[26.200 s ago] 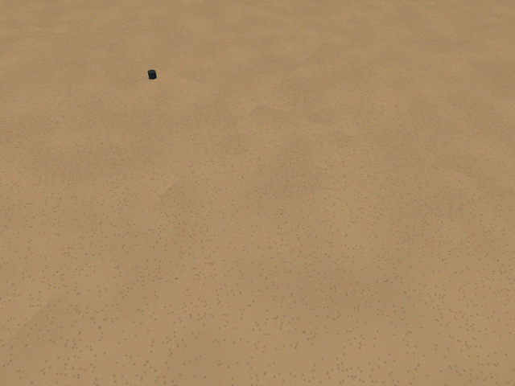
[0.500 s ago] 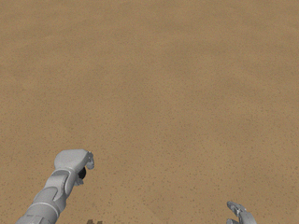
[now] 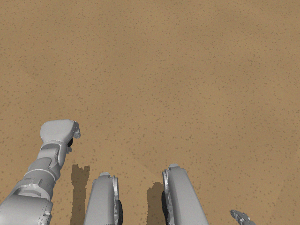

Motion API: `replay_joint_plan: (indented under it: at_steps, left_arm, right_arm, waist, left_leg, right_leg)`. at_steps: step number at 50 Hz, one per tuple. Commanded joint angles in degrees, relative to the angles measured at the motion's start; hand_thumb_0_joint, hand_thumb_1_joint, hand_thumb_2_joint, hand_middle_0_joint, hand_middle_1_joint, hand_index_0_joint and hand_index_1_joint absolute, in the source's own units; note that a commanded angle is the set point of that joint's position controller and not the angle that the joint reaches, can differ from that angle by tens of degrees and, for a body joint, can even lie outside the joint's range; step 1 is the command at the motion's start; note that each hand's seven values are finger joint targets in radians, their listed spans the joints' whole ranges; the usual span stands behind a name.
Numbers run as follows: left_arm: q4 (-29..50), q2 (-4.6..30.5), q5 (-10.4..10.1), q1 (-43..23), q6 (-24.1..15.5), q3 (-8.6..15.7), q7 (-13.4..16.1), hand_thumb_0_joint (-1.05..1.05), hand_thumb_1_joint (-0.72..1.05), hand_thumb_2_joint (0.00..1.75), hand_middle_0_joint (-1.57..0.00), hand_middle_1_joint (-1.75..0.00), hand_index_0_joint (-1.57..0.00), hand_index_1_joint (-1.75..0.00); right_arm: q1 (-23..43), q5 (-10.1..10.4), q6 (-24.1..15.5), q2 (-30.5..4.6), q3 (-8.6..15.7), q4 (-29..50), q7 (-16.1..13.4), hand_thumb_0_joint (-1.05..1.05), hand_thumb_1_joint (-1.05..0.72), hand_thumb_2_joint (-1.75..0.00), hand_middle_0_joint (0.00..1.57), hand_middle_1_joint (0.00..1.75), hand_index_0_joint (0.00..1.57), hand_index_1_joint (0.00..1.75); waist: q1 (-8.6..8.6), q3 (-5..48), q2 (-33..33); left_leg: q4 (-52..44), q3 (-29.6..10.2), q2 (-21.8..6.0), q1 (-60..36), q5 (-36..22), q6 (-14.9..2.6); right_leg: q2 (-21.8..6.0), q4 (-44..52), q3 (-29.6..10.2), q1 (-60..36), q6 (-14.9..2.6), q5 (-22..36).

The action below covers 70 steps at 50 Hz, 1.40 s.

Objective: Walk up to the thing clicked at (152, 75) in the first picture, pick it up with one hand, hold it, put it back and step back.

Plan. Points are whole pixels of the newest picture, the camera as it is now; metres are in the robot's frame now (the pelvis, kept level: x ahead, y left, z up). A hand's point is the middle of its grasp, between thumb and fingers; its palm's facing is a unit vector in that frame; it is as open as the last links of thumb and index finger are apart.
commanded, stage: crouch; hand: left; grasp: from above
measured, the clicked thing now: (62, 139) +0.40 +0.24 -0.16
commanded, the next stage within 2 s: lower in 1.08 s
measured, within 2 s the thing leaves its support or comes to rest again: neither
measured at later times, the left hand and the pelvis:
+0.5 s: hand (77, 152) +0.39 +0.23 -0.31, palm faces -0.45 -0.02 -0.89, open 5.8 cm; pelvis -0.01 -0.01 -0.13, yaw -1 degrees
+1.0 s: hand (81, 155) +0.39 +0.23 -0.37, palm faces -0.47 -0.03 -0.88, open 6.6 cm; pelvis -0.02 -0.01 -0.20, yaw -2 degrees
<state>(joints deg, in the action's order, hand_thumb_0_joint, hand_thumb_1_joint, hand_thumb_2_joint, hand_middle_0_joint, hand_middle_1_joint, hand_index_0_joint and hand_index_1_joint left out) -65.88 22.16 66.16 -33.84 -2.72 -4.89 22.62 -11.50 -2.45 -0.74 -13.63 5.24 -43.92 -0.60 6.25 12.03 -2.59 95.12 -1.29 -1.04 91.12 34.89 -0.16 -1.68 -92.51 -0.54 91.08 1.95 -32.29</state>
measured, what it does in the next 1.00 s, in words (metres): lowers itself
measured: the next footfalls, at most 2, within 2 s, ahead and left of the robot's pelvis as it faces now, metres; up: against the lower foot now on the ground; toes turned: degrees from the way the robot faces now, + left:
none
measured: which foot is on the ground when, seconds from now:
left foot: down 0.00-1.00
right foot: down 0.00-1.00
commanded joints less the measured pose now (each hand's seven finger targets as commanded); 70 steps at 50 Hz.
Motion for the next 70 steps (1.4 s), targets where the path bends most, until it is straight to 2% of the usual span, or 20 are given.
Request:
replay_joint_plan:
  at_steps: [1, 7, 9, 14, 15, 18, 22, 25, 29, 32, 34, 37, 41, 50, 52, 54, 58, 59, 65, 70]
  left_arm:
    - [4.8, 11.5, -0.2, -17.2, -1.2, 3.2, 1.9, 0.0, 0.71, 0.48, -0.98, -0.63, -1.06, -0.54]
    - [7.7, 14.7, 2.0, -20.7, -3.8, 5.1, 3.5, 0.0, 0.76, 0.51, -0.99, -0.69, -1.09, -0.59]
    - [4.6, 14.6, 2.6, -19.0, -3.9, 5.6, 4.2, 0.0, 0.77, 0.51, -1.0, -0.7, -1.1, -0.6]
    - [5.4, 15.8, 3.3, -21.7, -3.8, 6.4, 5.7, 0.0, 0.76, 0.51, -0.99, -0.72, -1.09, -0.62]
    - [2.8, 14.5, 3.3, -20.4, -3.7, 6.1, 5.7, 0.0, 0.78, 0.5, -1.0, -0.71, -1.1, -0.6]
    - [5.6, 16.0, 3.0, -23.4, -3.9, 6.8, 6.0, 0.0, 0.75, 0.52, -0.99, -0.7, -1.09, -0.61]
    - [2.6, 15.0, 3.3, -22.7, -4.2, 6.5, 5.9, 0.0, 0.72, 0.52, -0.98, -0.7, -1.07, -0.61]
    - [3.4, 18.5, 3.3, -24.1, -4.6, 8.3, 6.0, 0.0, 0.7, 0.52, -0.96, -0.7, -1.05, -0.61]
    - [-1.5, 16.3, 3.1, -21.9, -5.1, 7.4, 5.4, 0.0, 0.69, 0.55, -0.97, -0.71, -1.05, -0.63]
    - [0.0, 19.1, 3.2, -23.2, -5.8, 8.6, 5.6, 0.0, 0.66, 0.53, -0.94, -0.71, -1.02, -0.62]
    - [-3.2, 17.8, 3.5, -22.4, -5.8, 7.6, 5.6, 0.0, 0.65, 0.54, -0.93, -0.72, -1.01, -0.63]
    - [-1.0, 20.0, 4.0, -25.9, -6.7, 9.0, 6.1, 0.0, 0.63, 0.51, -0.91, -0.7, -1.0, -0.61]
    - [-4.0, 19.2, 4.1, -27.5, -7.2, 8.0, 6.8, 0.0, 0.59, 0.53, -0.89, -0.68, -0.97, -0.6]
    - [-6.2, 20.8, 5.2, -25.6, -7.5, 9.9, 8.1, 0.0, 0.57, 0.54, -0.89, -0.68, -0.96, -0.61]
    - [-5.9, 19.8, 5.2, -28.1, -7.7, 9.2, 8.1, 0.0, 0.59, 0.53, -0.9, -0.69, -0.97, -0.62]
    - [-7.2, 20.8, 5.2, -27.1, -7.7, 9.7, 8.2, 0.0, 0.6, 0.48, -0.89, -0.69, -0.97, -0.61]
    - [-8.0, 21.3, 5.0, -27.2, -8.0, 10.1, 8.4, 0.0, 0.59, 0.46, -0.88, -0.67, -0.96, -0.59]
    - [-6.5, 21.2, 4.7, -27.4, -8.2, 9.8, 8.3, 0.0, 0.57, 0.45, -0.87, -0.67, -0.95, -0.58]
    - [-13.6, 19.6, 5.7, -27.3, -9.1, 8.8, 8.7, 0.0, 0.59, 0.51, -0.92, -0.68, -0.98, -0.61]
    - [-13.2, 23.2, 7.7, -29.9, -11.1, 11.0, 11.0, 0.0, 0.6, 0.51, -0.93, -0.69, -0.99, -0.62]
  right_arm:
    - [-4.0, -0.7, -3.4, -11.1, 3.1, 4.5, -0.3, 0.0, -0.9, -0.9, 0.2, 0.3, 0.2, 0.3]
    - [-4.9, -1.6, -4.9, -10.7, 2.2, 3.3, 1.4, 0.0, -0.9, -0.9, 0.2, 0.3, 0.2, 0.3]
    - [-4.8, -1.9, -5.0, -11.3, 2.5, 3.0, 2.0, 0.0, -0.9, -0.9, 0.2, 0.3, 0.2, 0.3]
    - [-5.0, -2.9, -5.2, -11.7, 2.7, 2.3, 3.2, 0.0, -0.91, -0.9, 0.2, 0.3, 0.2, 0.3]
    - [-5.1, -3.0, -5.3, -11.8, 2.6, 2.2, 3.6, 0.0, -0.9, -0.9, 0.2, 0.3, 0.2, 0.3]
    - [-5.4, -3.4, -5.3, -11.8, 2.7, 1.7, 4.0, 0.0, -0.91, -0.9, 0.2, 0.3, 0.2, 0.3]
    - [-5.3, -3.8, -5.3, -12.2, 2.6, 1.4, 4.7, 0.0, -0.91, -0.9, 0.2, 0.3, 0.2, 0.3]
    - [-5.1, -4.0, -5.1, -12.4, 2.4, 1.7, 5.1, 0.0, -0.91, -0.9, 0.2, 0.3, 0.2, 0.3]
    - [-4.9, -4.4, -5.2, -12.3, 2.2, 1.8, 5.7, 0.0, -0.91, -0.9, 0.2, 0.3, 0.2, 0.3]
    - [-4.3, -4.4, -5.0, -12.3, 2.1, 2.0, 6.0, 0.0, -0.91, -0.9, 0.2, 0.3, 0.2, 0.3]
    - [-3.9, -4.5, -5.0, -12.3, 1.8, 1.8, 6.2, 0.0, -0.91, -0.9, 0.2, 0.3, 0.2, 0.3]
    - [-4.3, -4.8, -5.2, -13.0, 1.9, 1.4, 6.3, 0.0, -0.91, -0.9, 0.2, 0.3, 0.2, 0.3]
    - [-3.5, -4.9, -5.5, -13.4, 1.7, 1.0, 6.5, 0.0, -0.91, -0.9, 0.2, 0.3, 0.2, 0.3]
    - [-4.9, -5.5, -5.9, -13.4, 1.1, 0.4, 7.4, 0.0, -0.91, -0.9, 0.2, 0.3, 0.2, 0.3]
    - [-5.0, -5.6, -6.0, -13.9, 1.1, -0.1, 7.5, 0.0, -0.91, -0.9, 0.2, 0.3, 0.2, 0.3]
    - [-4.9, -5.6, -6.0, -14.0, 1.1, -0.1, 7.6, 0.0, -0.91, -0.9, 0.2, 0.3, 0.2, 0.3]
    - [-5.1, -6.1, -6.3, -13.9, 0.9, -0.1, 8.1, 0.0, -0.91, -0.9, 0.2, 0.3, 0.2, 0.3]
    - [-4.6, -5.9, -6.2, -13.8, 1.0, -0.3, 8.0, 0.0, -0.91, -0.9, 0.2, 0.3, 0.2, 0.3]
    - [-4.8, -6.6, -6.4, -13.9, 0.0, -1.2, 8.7, 0.0, -0.91, -0.9, 0.2, 0.3, 0.2, 0.3]
    - [-4.7, -7.7, -6.9, -14.7, -0.4, -1.9, 9.3, 0.0, -0.92, -0.9, 0.2, 0.3, 0.2, 0.3]
  waist:
    - [1.27, 27.3, 0.8]
    - [0.86, 35.4, -3.9]
    - [1.0, 33.2, -4.5]
    - [0.85, 37.0, -7.6]
    - [1.84, 34.5, -7.0]
    - [1.53, 37.9, -8.0]
    - [2.43, 34.8, -7.7]
    - [1.76, 35.9, -7.3]
    - [3.07, 32.0, -5.2]
    - [1.62, 35.3, -5.4]
    - [2.64, 30.8, -3.5]
    - [1.88, 33.0, -8.4]
    - [3.41, 29.2, -7.5]
    - [3.02, 31.6, -7.3]
    - [3.85, 31.5, -8.2]
    - [3.07, 31.3, -7.9]
    - [3.7, 29.4, -6.9]
    - [2.85, 30.7, -7.0]
    - [5.04, 27.2, -3.8]
    - [4.97, 28.1, -6.9]
  left_leg:
    - [-7.6, -0.6, 2.3, -11.4, -0.8, -0.78]
    - [-0.1, -0.4, 2.7, -8.8, -4.8, -0.6]
    - [1.4, -0.1, 2.7, -7.4, -3.9, -0.55]
    - [5.7, 0.1, 2.5, -8.1, -6.0, -0.31]
    - [6.2, -0.3, 2.4, -6.6, -6.1, -0.31]
    - [9.1, 0.3, 2.4, -6.2, -8.3, -0.46]
    - [11.2, -0.1, 2.2, -3.3, -7.8, -0.32]
    - [13.7, 1.0, 2.5, 0.0, -7.6, -0.85]
    - [15.7, 1.1, 2.6, 3.5, -5.7, -1.11]
    - [17.6, 1.8, 2.6, 5.2, -5.5, -1.36]
    - [18.3, 1.9, 2.7, 8.4, -2.9, -1.65]
    - [18.4, 1.4, 2.7, 6.0, -2.6, -0.91]
    - [19.0, 0.6, 2.8, 8.4, 1.6, -0.91]
    - [23.1, 1.6, 2.9, 10.3, -3.4, -1.14]
    - [23.7, 1.3, 2.9, 10.7, -3.3, -1.16]
    - [23.9, 1.3, 3.0, 10.6, -2.9, -1.11]
    - [24.6, 1.8, 3.1, 12.8, -0.5, -1.41]
    - [24.7, 1.8, 3.0, 12.4, -0.6, -1.36]
    - [27.6, 1.7, 3.3, 17.3, -1.5, -1.76]
    - [28.9, 1.7, 3.3, 15.7, -1.9, -1.33]
  right_leg:
    - [2.0, 6.7, 3.4, -8.7, -4.08, -0.3]
    - [1.8, -1.2, 4.2, -3.6, -4.23, 3.4]
    - [1.8, -2.5, 4.3, -1.1, -4.24, 2.6]
    - [1.8, -7.1, 5.0, 2.7, -4.43, 4.4]
    - [1.5, -7.9, 5.2, 4.0, -4.29, 4.6]
    - [1.7, -10.1, 5.0, 4.0, -4.22, 6.9]
    - [1.6, -12.9, 5.7, 7.5, -4.2, 6.6]
    - [1.8, -14.0, 5.3, 5.8, -3.93, 6.9]
    - [1.9, -15.0, 5.5, 8.0, -3.68, 5.3]
    - [2.3, -16.4, 5.4, 6.4, -3.65, 4.9]
    - [2.5, -16.2, 5.4, 8.5, -3.47, 2.8]
    - [2.2, -18.9, 5.9, 11.7, -4.18, 1.8]
    - [2.3, -20.2, 6.6, 16.1, -4.25, -1.8]
    - [2.3, -23.0, 6.6, 14.6, -3.96, 2.8]
    - [2.3, -24.0, 6.9, 16.7, -4.0, 3.1]
    - [2.4, -24.3, 7.0, 16.9, -4.11, 2.5]
    - [2.3, -24.1, 7.0, 16.4, -3.93, 0.3]
    - [2.5, -24.1, 6.9, 16.2, -4.0, 0.4]
    - [2.7, -25.9, 7.1, 17.2, -3.61, 1.8]
    - [2.8, -28.2, 7.6, 18.7, -3.72, 2.0]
